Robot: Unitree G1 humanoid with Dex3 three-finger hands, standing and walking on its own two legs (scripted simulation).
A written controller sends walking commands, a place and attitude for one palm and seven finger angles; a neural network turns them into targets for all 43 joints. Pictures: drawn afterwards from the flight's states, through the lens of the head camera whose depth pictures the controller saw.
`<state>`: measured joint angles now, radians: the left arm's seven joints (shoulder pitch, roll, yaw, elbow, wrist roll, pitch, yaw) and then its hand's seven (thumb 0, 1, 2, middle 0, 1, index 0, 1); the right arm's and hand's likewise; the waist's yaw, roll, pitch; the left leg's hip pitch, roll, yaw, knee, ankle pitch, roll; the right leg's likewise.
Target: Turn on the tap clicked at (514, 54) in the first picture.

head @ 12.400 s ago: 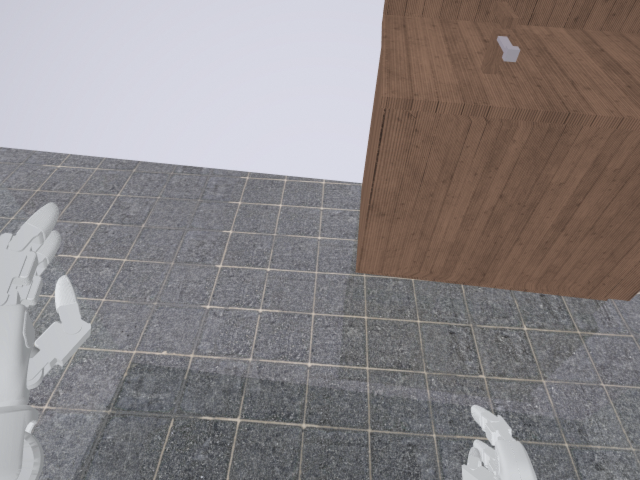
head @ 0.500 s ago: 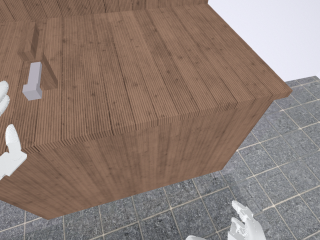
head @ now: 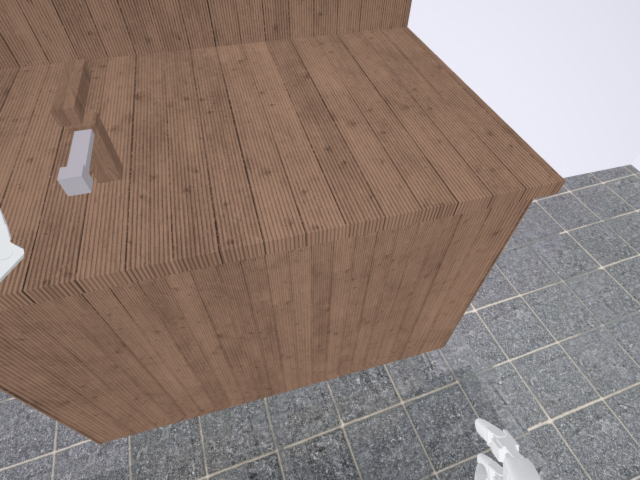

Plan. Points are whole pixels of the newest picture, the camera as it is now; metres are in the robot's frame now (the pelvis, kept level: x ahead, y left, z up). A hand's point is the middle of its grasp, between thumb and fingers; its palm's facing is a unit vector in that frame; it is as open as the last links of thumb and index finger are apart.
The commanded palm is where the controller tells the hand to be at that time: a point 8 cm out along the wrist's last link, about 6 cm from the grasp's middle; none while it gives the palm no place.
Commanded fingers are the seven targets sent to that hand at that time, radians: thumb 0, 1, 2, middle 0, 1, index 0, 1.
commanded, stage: come to a stop and stand still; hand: left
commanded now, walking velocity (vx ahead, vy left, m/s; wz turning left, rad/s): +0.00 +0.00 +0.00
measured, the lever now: (75, 180) +0.41 +0.36 +0.14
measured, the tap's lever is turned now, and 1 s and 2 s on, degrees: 0 0 0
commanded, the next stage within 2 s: look again from close up in 0.32 s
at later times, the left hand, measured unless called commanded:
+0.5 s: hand (71, 290) +0.23 +0.25 +0.18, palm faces +0.40 -0.84 -0.35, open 7.4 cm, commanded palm +0.17 +0.28 +0.18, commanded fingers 0.00 0.90 0.90 -0.20 -0.30 -0.20 -0.30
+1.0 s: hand (41, 302) +0.22 +0.28 +0.17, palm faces +0.39 -0.86 -0.33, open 7.4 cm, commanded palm +0.16 +0.31 +0.18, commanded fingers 0.00 0.90 0.90 -0.20 -0.30 -0.20 -0.30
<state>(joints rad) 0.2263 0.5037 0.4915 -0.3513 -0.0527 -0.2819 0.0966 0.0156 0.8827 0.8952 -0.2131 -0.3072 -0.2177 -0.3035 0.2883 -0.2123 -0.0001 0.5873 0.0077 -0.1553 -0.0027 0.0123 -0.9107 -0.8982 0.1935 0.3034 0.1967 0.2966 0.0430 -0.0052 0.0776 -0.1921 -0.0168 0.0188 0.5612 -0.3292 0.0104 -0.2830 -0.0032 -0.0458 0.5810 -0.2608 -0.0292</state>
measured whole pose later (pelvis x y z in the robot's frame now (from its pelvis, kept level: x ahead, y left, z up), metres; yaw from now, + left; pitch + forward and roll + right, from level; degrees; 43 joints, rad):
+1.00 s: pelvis -0.01 +0.04 +0.01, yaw -2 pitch -1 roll -1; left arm 0.40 0.33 0.34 -0.45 -0.05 -0.15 0.13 0.02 0.89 0.90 -0.20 -0.31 -0.21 -0.30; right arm 0.19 -0.20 0.04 0.56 -0.02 -0.08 -0.04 0.01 -0.91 -0.90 0.20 0.30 0.20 0.30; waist 0.03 -0.01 0.06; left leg -0.16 -0.04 0.06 0.43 -0.25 0.06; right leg -0.23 -0.02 0.00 0.38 -0.13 0.03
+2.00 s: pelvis +0.00 +0.03 +0.01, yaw -2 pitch -1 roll -1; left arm 0.39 0.35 0.33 -0.41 -0.04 -0.19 0.09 0.02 0.89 0.90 -0.21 -0.31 -0.21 -0.30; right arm 0.21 -0.19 0.03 0.53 -0.01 -0.12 -0.02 0.01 -0.91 -0.90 0.20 0.30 0.20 0.30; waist 0.03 -0.02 0.04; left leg -0.15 -0.01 0.06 0.43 -0.26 0.05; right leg -0.22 0.01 0.00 0.36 -0.13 0.01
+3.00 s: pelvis +0.00 -0.03 +0.00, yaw +4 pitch -2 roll +0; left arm 0.29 0.32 0.33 -0.38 -0.17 0.09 0.12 0.02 0.89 0.90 -0.20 -0.31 -0.21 -0.30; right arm 0.13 -0.24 0.02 0.71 0.01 -0.17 -0.07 0.01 -0.91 -0.90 0.20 0.30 0.20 0.30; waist 0.08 0.06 -0.02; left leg -0.21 0.01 -0.06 0.59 -0.34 -0.03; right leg -0.26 0.05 -0.09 0.57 -0.28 -0.07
